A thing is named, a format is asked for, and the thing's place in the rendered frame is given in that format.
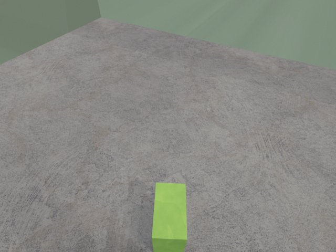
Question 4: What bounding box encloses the carton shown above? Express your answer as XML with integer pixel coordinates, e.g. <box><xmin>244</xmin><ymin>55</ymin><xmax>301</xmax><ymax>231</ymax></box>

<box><xmin>152</xmin><ymin>183</ymin><xmax>187</xmax><ymax>252</ymax></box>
